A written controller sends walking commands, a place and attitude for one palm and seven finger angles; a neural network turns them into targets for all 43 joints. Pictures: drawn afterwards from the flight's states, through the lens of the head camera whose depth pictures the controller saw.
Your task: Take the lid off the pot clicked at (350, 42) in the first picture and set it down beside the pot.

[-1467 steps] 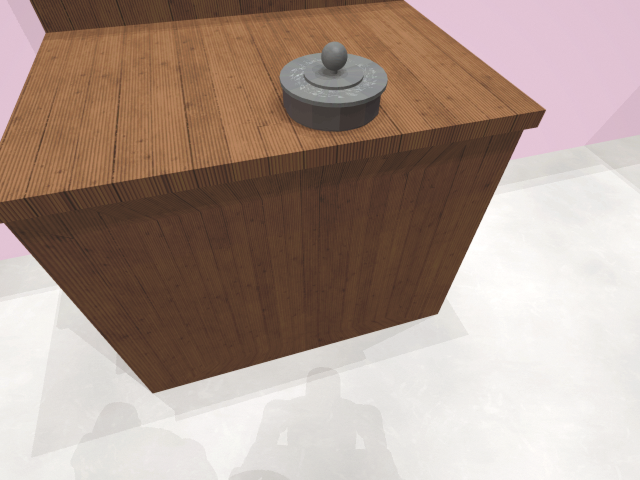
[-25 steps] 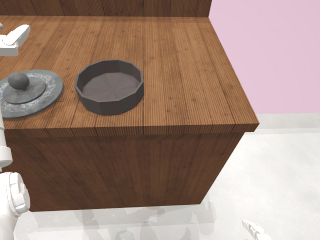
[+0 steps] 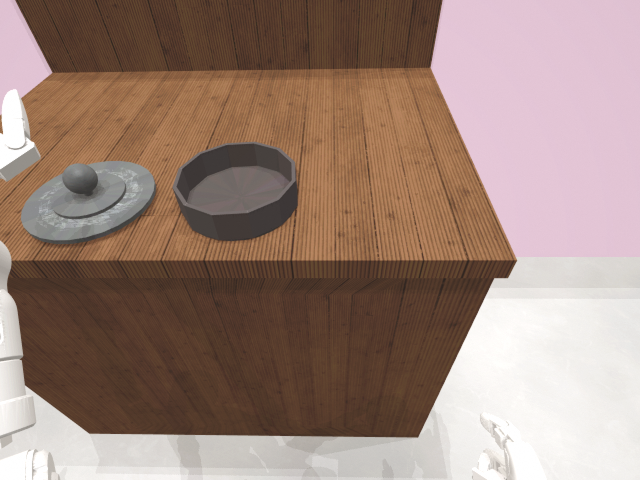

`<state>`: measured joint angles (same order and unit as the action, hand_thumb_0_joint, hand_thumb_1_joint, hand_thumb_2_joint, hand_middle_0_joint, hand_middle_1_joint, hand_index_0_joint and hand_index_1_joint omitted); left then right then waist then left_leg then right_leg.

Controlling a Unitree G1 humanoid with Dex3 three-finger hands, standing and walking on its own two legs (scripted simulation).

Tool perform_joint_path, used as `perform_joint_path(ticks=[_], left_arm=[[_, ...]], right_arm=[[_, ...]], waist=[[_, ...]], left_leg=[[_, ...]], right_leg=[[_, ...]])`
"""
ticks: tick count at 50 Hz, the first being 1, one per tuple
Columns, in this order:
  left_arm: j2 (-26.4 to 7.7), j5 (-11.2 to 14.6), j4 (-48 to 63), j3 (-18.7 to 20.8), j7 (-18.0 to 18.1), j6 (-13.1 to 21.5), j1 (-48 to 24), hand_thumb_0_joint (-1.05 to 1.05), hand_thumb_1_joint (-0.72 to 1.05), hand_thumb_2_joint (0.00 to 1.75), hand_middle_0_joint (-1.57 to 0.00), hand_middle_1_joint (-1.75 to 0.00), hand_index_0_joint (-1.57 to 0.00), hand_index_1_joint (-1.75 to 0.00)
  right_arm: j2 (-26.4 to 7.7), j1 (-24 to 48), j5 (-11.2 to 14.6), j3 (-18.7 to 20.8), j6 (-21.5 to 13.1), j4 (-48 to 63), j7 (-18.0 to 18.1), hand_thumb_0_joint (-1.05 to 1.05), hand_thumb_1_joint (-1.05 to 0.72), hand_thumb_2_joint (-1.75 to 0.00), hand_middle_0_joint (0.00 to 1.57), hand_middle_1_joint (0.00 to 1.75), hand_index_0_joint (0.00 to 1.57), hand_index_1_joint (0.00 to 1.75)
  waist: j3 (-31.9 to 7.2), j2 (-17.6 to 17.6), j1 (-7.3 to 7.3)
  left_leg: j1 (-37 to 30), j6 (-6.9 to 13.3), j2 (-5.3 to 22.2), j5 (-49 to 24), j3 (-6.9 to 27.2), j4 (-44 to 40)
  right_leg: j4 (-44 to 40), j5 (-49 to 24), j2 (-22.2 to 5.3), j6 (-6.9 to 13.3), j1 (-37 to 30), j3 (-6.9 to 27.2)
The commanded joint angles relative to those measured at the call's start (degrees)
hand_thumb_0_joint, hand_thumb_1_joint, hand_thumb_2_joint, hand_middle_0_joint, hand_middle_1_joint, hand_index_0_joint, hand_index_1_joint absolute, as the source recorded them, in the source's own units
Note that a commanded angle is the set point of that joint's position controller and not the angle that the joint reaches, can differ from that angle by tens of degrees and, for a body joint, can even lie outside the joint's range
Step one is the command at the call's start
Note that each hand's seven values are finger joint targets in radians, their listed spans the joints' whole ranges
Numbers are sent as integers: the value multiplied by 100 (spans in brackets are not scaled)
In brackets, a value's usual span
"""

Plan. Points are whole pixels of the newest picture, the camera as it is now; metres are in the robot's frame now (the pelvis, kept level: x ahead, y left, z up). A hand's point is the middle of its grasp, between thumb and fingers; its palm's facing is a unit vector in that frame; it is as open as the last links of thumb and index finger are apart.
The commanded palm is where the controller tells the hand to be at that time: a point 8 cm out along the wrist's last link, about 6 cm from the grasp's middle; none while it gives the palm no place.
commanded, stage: draw the hand back to the body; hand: left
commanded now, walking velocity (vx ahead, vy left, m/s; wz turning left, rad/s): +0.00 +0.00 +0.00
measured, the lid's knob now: (80, 178) +0.49 +0.43 +0.12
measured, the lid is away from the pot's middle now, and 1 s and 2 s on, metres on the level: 0.25 0.25 0.25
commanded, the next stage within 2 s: step back with the hand held close in 0.94 s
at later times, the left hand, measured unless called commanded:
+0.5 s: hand out of the picture +0.21 +0.26 +0.30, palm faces +0.53 -0.82 -0.20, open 7.4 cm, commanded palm +0.16 +0.30 +0.29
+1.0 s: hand out of the picture +0.15 +0.25 +0.29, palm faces +0.54 -0.80 -0.26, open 7.4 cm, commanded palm +0.10 +0.29 +0.28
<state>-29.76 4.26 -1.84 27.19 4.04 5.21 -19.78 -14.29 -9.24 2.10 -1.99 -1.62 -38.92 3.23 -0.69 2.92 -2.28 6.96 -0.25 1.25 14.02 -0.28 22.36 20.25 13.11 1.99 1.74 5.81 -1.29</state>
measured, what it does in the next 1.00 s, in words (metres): stands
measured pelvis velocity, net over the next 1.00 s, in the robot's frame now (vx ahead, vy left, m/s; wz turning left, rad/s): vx -0.03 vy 0.01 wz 0.01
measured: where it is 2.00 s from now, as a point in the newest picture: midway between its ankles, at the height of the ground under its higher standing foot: outside the picture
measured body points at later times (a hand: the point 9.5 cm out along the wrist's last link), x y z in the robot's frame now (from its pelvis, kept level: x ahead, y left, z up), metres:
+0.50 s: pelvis -0.02 +0.00 +0.00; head -0.05 -0.01 +0.45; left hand +0.18 +0.30 +0.31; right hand +0.17 -0.21 -0.09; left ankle -0.02 +0.12 -0.75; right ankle -0.02 -0.10 -0.75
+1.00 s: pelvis -0.03 +0.01 +0.00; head -0.06 +0.00 +0.45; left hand +0.12 +0.29 +0.30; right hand +0.18 -0.19 -0.08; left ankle -0.02 +0.12 -0.75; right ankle -0.02 -0.10 -0.75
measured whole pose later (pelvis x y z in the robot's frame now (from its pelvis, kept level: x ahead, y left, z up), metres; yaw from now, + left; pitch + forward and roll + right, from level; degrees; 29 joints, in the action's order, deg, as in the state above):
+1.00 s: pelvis -0.03 +0.01 +0.00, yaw +1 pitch -6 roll -1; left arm -20.8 5.8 35.6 25.7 5.1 8.4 12.9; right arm -11.2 -8.8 -0.6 -2.1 -8.7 -40.3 3.8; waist 1.1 3.1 -4.7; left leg 4.2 0.5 0.6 12.9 0.1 23.3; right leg 19.8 11.5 1.3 1.0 2.2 -1.8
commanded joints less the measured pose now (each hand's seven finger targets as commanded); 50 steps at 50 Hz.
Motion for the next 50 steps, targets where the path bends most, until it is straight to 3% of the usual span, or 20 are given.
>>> perform_joint_path(ticks=[1,3,5,8,13,17,19,24,31,35,39,41,44,45,46,50], left_arm=[[-1386,59,1633,246,30,332,-1745,0,82,90,-22,-32,-22,-32],[-1197,91,1904,165,21,345,-1439,0,87,90,-21,-31,-21,-31],[-1214,102,2008,204,64,323,-1349,0,90,90,-20,-30,-20,-30],[-1419,146,2018,553,100,329,-994,0,90,90,-20,-30,-20,-30],[-850,172,2667,163,43,395,-552,0,90,90,-20,-30,-20,-30],[-885,197,2916,343,93,405,-190,0,90,90,-20,-30,-20,-30],[-985,219,3127,537,107,463,72,0,90,90,-20,-30,-20,-30],[-574,228,3613,343,77,530,810,0,90,90,-20,-30,-20,-30],[-464,260,3990,446,62,549,1630,0,90,90,-20,-30,-20,-30],[-289,201,4762,259,49,632,2190,0,90,90,-20,-30,-20,-30],[-453,191,4971,541,118,634,2736,0,90,90,-20,-30,-20,-30],[-463,195,4767,578,144,604,2505,0,90,90,-20,-30,-20,-30],[-166,171,4525,255,136,568,2237,0,90,90,-20,-30,-20,-30],[-135,186,4395,226,140,548,2298,0,90,90,-20,-30,-20,-30],[-51,161,4579,104,113,559,2324,0,90,90,-20,-30,-20,-30],[-286,149,4977,322,132,615,2616,0,90,90,-20,-30,-20,-30]], right_arm=[[-602,694,-24,209,-374,850,77,0,-90,-90,20,30,20,30],[-584,741,-29,204,-430,857,69,0,-90,-90,20,30,20,30],[-567,779,-52,194,-460,829,90,0,-90,-90,20,30,20,30],[-560,790,-75,190,-471,774,121,0,-90,-90,20,30,20,30],[-463,947,-88,166,-581,845,122,0,-90,-90,20,30,20,30],[-450,972,-134,174,-645,806,140,0,-90,-90,20,30,20,30],[-435,975,-152,185,-684,803,148,0,-90,-90,20,30,20,30],[-388,1003,-188,180,-808,814,113,0,-90,-90,20,30,20,30],[-344,983,-226,210,-877,782,101,0,-90,-90,20,30,20,30],[-319,981,-258,213,-988,843,59,0,-90,-90,20,30,20,30],[-294,894,-278,227,-1045,827,66,0,-90,-90,20,30,20,30],[-296,865,-277,224,-1025,774,105,0,-90,-90,20,30,20,30],[-289,869,-248,205,-1026,746,129,0,-90,-90,20,30,20,30],[-273,863,-248,194,-1029,756,141,0,-90,-90,20,30,20,30],[-275,885,-258,200,-1030,779,125,0,-90,-90,20,30,20,30],[-287,883,-314,201,-1085,840,101,0,-90,-90,20,30,20,30]], waist=[[-1136,214,5],[-1122,372,-12],[-992,321,-14],[-787,-54,-69],[-775,340,-67],[-645,73,-98],[-680,191,-135],[-569,228,-144],[-257,-70,-161],[-419,324,-187],[-388,223,-219],[-211,-101,-169],[213,237,-65],[315,129,-82],[229,305,-94],[-289,176,-231]], left_leg=[[-536,290,-69,-1676,-247,-129],[-643,295,-67,-1729,-235,-117],[-611,279,-61,-1522,-215,-170],[-489,296,-43,-1330,-178,-222],[-631,270,-49,-1193,-179,-271],[-548,271,-30,-1022,-141,-320],[-563,266,-17,-954,-129,-321],[-558,239,-13,-971,-108,-354],[-433,256,16,-770,-102,-344],[-516,223,-1,-910,-81,-299],[-467,195,19,-897,-49,-269],[-399,206,29,-833,-51,-266],[-363,200,31,-514,-29,-339],[-335,216,28,-460,-2,-363],[-414,216,28,-477,5,-361],[-474,217,14,-768,41,-323]], right_leg=[[-195,-1864,-194,-58,-310,18],[-210,-1867,-176,-48,-263,11],[-252,-1592,-169,-49,-194,1],[-327,-1399,-157,-52,-211,0],[-362,-1169,-166,-37,-141,-2],[-394,-945,-148,-41,-116,-5],[-422,-858,-165,-29,-142,13],[-392,-887,-146,-19,-129,-24],[-498,-636,-175,-38,-1,-21],[-412,-795,-191,-15,-64,-22],[-411,-775,-180,0,-51,-37],[-449,-719,-174,-12,39,-46],[-582,-320,-177,-6,312,-49],[-589,-258,-183,-14,346,-66],[-574,-255,-189,2,328,-38],[-417,-593,-199,10,-32,-45]])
